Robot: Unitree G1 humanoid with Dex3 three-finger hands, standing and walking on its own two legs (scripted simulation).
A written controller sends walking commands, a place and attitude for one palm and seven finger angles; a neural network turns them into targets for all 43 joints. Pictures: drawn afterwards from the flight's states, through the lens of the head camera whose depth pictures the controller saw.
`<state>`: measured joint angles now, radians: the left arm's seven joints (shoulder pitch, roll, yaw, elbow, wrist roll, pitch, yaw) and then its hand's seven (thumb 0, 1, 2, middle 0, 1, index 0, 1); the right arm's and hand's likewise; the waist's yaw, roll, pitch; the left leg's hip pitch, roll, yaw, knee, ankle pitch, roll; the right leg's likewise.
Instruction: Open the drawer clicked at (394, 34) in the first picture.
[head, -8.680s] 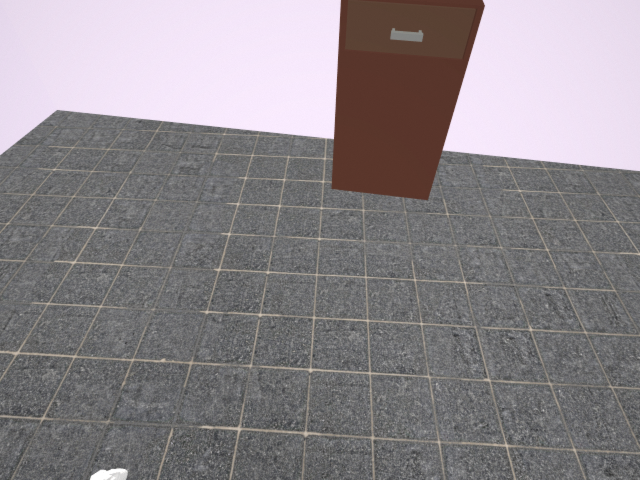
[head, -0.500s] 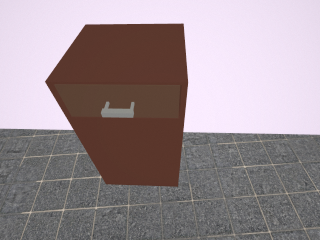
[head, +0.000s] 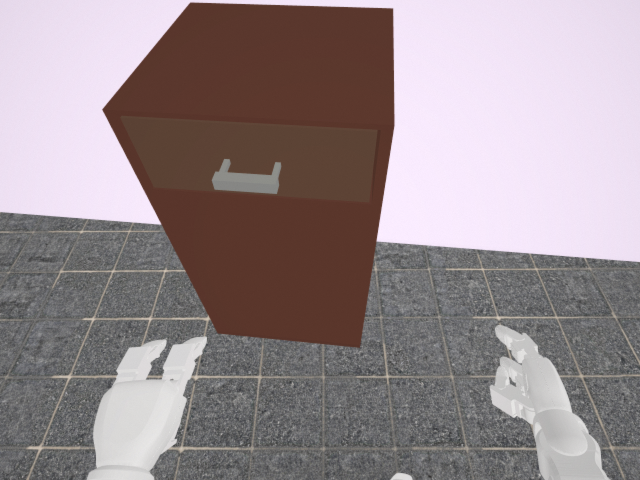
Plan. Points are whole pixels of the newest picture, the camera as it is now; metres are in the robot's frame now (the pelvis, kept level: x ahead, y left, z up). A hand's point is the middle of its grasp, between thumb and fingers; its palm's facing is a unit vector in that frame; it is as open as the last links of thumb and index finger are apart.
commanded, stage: raise the hand with hooked fingers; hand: left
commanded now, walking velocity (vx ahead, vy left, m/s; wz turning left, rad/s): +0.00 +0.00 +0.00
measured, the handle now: (248, 174) +0.57 +0.22 +0.02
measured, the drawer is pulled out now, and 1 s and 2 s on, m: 0.00 0.00 0.00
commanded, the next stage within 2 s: move the hooked fingers above the handle in 1.46 s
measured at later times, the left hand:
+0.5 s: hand (144, 334) +0.25 +0.26 +0.04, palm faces +0.02 -0.09 -1.00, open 11.6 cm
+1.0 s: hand (128, 248) +0.31 +0.27 +0.13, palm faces +0.07 -0.04 -1.00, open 13.8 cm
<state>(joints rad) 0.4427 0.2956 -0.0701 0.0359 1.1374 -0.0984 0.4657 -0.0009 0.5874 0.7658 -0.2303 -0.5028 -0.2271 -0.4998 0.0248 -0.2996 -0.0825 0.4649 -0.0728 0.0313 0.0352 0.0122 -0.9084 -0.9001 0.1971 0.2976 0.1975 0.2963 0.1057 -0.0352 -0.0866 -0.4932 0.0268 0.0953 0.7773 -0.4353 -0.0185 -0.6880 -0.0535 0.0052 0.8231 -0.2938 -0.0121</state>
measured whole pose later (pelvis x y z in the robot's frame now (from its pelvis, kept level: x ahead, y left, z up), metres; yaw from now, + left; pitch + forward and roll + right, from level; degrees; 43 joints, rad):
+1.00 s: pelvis +0.03 +0.02 +0.04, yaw +3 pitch +1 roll +0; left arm -0.08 0.45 -0.07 0.04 0.97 0.05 0.08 0.00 -0.47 0.31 -0.32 -1.18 -0.32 -1.18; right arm 0.08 -0.22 0.01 0.61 -0.02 0.09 -0.02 0.01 -0.90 -0.90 0.20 0.30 0.20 0.30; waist 0.11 0.08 0.00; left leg -0.14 0.01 0.04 0.44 -0.31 -0.01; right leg -0.29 -0.06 -0.06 0.47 -0.19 0.01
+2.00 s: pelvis +0.01 +0.02 +0.04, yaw +3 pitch +4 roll +1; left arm -0.38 0.43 -0.13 0.38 1.00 -0.04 0.11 0.00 -0.49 0.30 -0.32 -1.20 -0.32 -1.20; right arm 0.17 -0.25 -0.02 0.65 0.00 0.10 -0.03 0.01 -0.90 -0.90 0.20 0.30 0.20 0.30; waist 0.06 0.06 -0.01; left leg -0.21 0.00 0.04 0.42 -0.27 0.00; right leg -0.37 -0.07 -0.05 0.46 -0.15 0.01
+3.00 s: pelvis +0.03 +0.02 +0.02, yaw +1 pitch +13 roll +1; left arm -0.83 0.40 -0.09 1.01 1.09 -0.01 0.27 0.00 -0.49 0.30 -0.32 -1.20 -0.32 -1.20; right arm 0.31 -0.25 -0.06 0.70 -0.02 0.11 -0.01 0.01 -0.90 -0.90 0.20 0.30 0.20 0.30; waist -0.07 0.05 -0.08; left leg -0.45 0.01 0.06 0.58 -0.36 0.01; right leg -0.61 -0.06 -0.03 0.58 -0.20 0.02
